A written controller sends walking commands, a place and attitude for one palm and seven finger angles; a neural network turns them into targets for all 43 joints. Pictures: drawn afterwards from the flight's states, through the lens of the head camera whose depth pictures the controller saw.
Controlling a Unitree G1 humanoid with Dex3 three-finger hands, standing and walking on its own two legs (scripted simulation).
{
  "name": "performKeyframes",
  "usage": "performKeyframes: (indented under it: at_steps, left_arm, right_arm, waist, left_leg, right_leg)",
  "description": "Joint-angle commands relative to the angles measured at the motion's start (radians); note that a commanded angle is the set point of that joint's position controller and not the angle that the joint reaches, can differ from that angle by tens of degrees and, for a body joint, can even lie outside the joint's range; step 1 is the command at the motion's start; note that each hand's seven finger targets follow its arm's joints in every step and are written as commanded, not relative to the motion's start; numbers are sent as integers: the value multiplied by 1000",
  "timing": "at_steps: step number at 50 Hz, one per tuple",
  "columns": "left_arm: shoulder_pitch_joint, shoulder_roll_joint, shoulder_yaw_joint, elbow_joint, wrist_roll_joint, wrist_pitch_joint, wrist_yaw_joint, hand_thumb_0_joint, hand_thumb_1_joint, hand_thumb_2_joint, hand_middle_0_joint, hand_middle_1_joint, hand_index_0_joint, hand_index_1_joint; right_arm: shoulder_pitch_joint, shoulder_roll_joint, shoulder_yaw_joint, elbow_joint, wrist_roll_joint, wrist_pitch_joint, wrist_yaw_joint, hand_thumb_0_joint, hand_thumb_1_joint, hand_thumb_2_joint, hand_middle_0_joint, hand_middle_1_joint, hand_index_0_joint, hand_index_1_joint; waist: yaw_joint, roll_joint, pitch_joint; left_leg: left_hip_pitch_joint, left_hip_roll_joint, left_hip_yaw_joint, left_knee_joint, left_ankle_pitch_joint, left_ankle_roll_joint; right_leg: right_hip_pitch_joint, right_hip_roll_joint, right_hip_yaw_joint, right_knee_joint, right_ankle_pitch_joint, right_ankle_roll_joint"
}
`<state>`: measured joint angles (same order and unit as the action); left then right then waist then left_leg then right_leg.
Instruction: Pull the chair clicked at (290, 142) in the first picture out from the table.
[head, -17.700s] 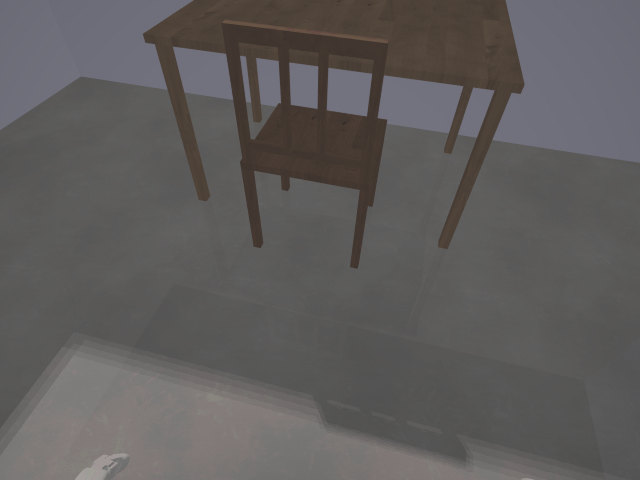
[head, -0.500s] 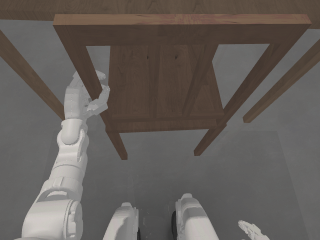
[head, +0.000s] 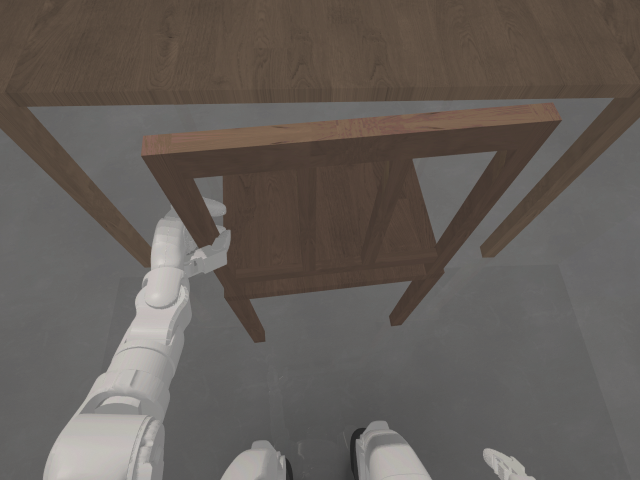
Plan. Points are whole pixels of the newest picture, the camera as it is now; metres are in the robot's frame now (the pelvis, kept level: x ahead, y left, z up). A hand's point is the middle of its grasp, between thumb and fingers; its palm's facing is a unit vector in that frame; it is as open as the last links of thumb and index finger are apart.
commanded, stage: step backward, pulling the chair out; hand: left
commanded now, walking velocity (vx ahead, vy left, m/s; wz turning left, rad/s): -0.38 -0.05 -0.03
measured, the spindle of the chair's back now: (307, 225) +0.45 +0.00 -0.05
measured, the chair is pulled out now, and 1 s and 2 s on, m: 0.03 0.09 0.09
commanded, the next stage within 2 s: none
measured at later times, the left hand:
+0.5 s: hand (229, 277) +0.37 +0.11 -0.04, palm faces +0.00 -0.99 -0.16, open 5.9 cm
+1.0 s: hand (236, 310) +0.32 +0.10 -0.04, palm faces -0.01 -0.98 -0.19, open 5.9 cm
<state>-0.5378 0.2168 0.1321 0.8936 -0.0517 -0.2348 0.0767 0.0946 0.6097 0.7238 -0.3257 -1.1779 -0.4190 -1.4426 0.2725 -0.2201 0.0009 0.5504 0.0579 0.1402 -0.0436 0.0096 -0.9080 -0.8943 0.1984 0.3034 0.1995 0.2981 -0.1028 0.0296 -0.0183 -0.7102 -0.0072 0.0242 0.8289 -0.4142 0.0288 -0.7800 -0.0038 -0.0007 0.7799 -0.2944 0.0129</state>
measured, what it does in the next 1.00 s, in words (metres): shifts its weight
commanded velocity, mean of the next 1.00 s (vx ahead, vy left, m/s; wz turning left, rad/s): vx -0.38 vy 0.00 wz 0.02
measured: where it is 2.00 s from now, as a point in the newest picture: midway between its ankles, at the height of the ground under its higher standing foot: outside the picture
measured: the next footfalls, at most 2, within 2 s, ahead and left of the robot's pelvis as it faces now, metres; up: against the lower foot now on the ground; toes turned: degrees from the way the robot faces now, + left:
none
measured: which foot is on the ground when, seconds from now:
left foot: down 0.00-1.00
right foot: down 0.00-1.00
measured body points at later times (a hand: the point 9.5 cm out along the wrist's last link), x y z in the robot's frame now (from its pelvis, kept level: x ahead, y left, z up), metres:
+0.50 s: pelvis -0.03 -0.01 +0.03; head +0.10 -0.02 +0.46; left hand +0.36 +0.16 -0.02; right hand +0.00 -0.28 -0.11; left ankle -0.02 +0.10 -0.70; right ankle +0.04 -0.13 -0.70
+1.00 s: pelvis -0.06 -0.02 +0.03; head +0.06 -0.04 +0.46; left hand +0.32 +0.15 -0.02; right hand -0.01 -0.29 -0.11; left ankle -0.02 +0.10 -0.70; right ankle +0.04 -0.13 -0.70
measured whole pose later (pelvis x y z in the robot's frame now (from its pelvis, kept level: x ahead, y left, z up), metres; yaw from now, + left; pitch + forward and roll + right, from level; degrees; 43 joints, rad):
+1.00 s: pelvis -0.06 -0.02 +0.03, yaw -2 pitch +7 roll +1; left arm -0.52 0.19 0.08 1.06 -0.06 -0.31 0.10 0.07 0.60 0.67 -0.30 -1.13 -0.50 -1.44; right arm 0.25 -0.26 -0.04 0.74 0.07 0.00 -0.09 0.01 -0.91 -0.89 0.20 0.30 0.20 0.30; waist -0.09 0.01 0.13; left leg -0.46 0.00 0.06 0.54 -0.21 0.01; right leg -0.54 0.01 0.03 0.50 -0.08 -0.01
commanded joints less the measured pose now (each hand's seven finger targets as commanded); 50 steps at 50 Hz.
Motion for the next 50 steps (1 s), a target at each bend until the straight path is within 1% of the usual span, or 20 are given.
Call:
performKeyframes:
  at_steps: [1,6,10,14,15,18,20,24,25,26,28,30,34,35,38,40,43,45,49,50]
  left_arm:
    - [-355,204,-21,-84,64,-22,27,0,900,900,-500,-1450,-500,-1450]
    - [-325,184,-37,-44,61,-35,4,0,900,900,-500,-1450,-500,-1450]
    - [-267,179,-34,-33,56,-39,-14,0,900,900,-500,-1450,-500,-1450]
    - [-263,177,-42,-57,55,-51,-19,0,900,900,-500,-1450,-500,-1450]
    - [-258,208,-18,-54,55,-52,-14,0,900,900,-500,-1450,-500,-1450]
    - [-286,208,-29,-52,53,-59,-5,0,900,900,-500,-1450,-500,-1450]
    - [-281,233,-11,-41,52,-62,7,0,900,900,-500,-1450,-500,-1450]
    - [-297,223,-30,-33,48,-73,20,0,900,900,-500,-1450,-500,-1450]
    - [-285,262,1,-24,51,-73,28,0,900,900,-500,-1450,-500,-1450]
    - [-293,242,-17,-22,49,-75,29,0,900,900,-500,-1450,-500,-1450]
    - [-297,235,-26,-23,45,-80,31,0,900,900,-500,-1450,-500,-1450]
    - [-296,268,-5,-14,45,-83,38,0,900,900,-500,-1450,-500,-1450]
    - [-304,245,-26,-9,42,-95,41,0,900,900,-500,-1450,-500,-1450]
    - [-296,267,-9,-7,43,-98,44,0,900,900,-500,-1450,-500,-1450]
    - [-292,236,-34,-12,42,-107,42,0,900,900,-500,-1450,-500,-1450]
    - [-292,256,-19,-15,45,-114,44,0,900,900,-500,-1450,-500,-1450]
    - [-293,212,-53,-26,43,-119,39,0,900,900,-500,-1450,-500,-1450]
    - [-295,241,-28,-28,47,-123,43,0,900,900,-500,-1450,-500,-1450]
    - [-313,222,-46,-37,47,-129,41,0,900,900,-500,-1450,-500,-1450]
    - [-305,252,-21,-25,51,-130,44,0,900,900,-500,-1450,-500,-1450]
  right_arm:
    - [122,-175,-73,-13,-11,-9,-39,0,-900,-900,200,300,200,300]
    - [149,-177,-87,40,-19,-27,-40,0,-900,-900,200,300,200,300]
    - [144,-180,-99,60,-24,-36,-38,0,-900,-900,200,300,200,300]
    - [123,-182,-102,66,-24,-41,-40,0,-900,-900,200,300,200,300]
    - [118,-187,-105,70,-23,-43,-44,0,-900,-900,200,300,200,300]
    - [112,-183,-102,80,-17,-51,-47,0,-900,-900,200,300,200,300]
    - [111,-188,-103,92,-10,-56,-51,0,-900,-900,200,300,200,300]
    - [97,-181,-95,106,-2,-75,-50,0,-900,-900,200,300,200,300]
    - [102,-189,-98,112,0,-77,-52,0,-900,-900,200,300,200,300]
    - [97,-183,-94,113,1,-81,-50,0,-900,-900,200,300,200,300]
    - [86,-181,-91,110,6,-91,-50,0,-900,-900,200,300,200,300]
    - [87,-191,-93,114,9,-98,-51,0,-900,-900,200,300,200,300]
    - [69,-183,-87,112,15,-120,-48,0,-900,-900,200,300,200,300]
    - [72,-193,-90,112,15,-124,-50,0,-900,-900,200,300,200,300]
    - [62,-190,-85,111,17,-142,-50,0,-900,-900,200,300,200,300]
    - [66,-200,-89,115,16,-151,-55,0,-900,-900,200,300,200,300]
    - [56,-194,-83,110,16,-163,-58,0,-900,-900,200,300,200,300]
    - [57,-198,-86,115,10,-168,-63,0,-900,-900,200,300,200,300]
    - [61,-186,-80,116,9,-176,-65,0,-900,-900,200,300,200,300]
    - [67,-191,-83,122,5,-176,-68,0,-900,-900,200,300,200,300]
  waist:
    - [-12,64,-435]
    - [13,179,-468]
    - [23,144,-463]
    - [23,127,-425]
    - [27,116,-424]
    - [14,88,-393]
    - [17,80,-400]
    - [13,81,-388]
    - [16,81,-399]
    - [14,72,-396]
    - [14,39,-381]
    - [13,23,-368]
    - [15,-26,-338]
    - [16,-7,-333]
    - [22,-1,-327]
    - [23,23,-328]
    - [30,59,-323]
    - [33,80,-321]
    - [33,60,-310]
    - [30,43,-300]
  left_leg:
    - [336,97,-75,-170,551,-13]
    - [526,138,-104,-196,877,-37]
    - [566,159,-111,-227,914,-47]
    - [531,163,-94,-268,779,-43]
    - [515,163,-95,-276,743,-40]
    - [472,148,-72,-291,591,-34]
    - [455,139,-71,-303,515,-32]
    - [438,116,-51,-312,398,-31]
    - [437,111,-48,-311,378,-30]
    - [429,107,-48,-315,361,-31]
    - [422,95,-39,-314,301,-30]
    - [419,81,-33,-310,238,-30]
    - [432,66,-18,-320,147,-25]
    - [440,66,-25,-326,138,-24]
    - [444,80,-35,-355,150,-18]
    - [457,90,-49,-372,162,-15]
    - [460,118,-62,-399,204,-9]
    - [449,131,-71,-412,207,-4]
    - [443,123,-56,-383,204,-12]
    - [450,118,-56,-377,203,-14]
  right_leg:
    - [358,-53,38,-131,536,-1]
    - [336,-29,29,-176,513,-7]
    - [350,-14,29,-206,472,-10]
    - [391,-24,40,-238,465,-16]
    - [407,-27,45,-244,479,-16]
    - [432,-45,57,-272,486,-15]
    - [457,-52,64,-286,467,-16]
    - [470,-74,74,-310,421,-11]
    - [479,-76,80,-317,413,-8]
    - [489,-81,78,-318,409,-8]
    - [483,-93,89,-341,360,-3]
    - [473,-109,106,-374,291,-2]
    - [457,-123,116,-426,154,8]
    - [444,-119,118,-437,124,8]
    - [450,-100,97,-423,96,12]
    - [433,-83,86,-412,85,11]
    - [433,-55,62,-361,111,8]
    - [434,-45,58,-332,108,6]
    - [432,-56,72,-331,134,-2]
    - [417,-57,78,-345,135,-1]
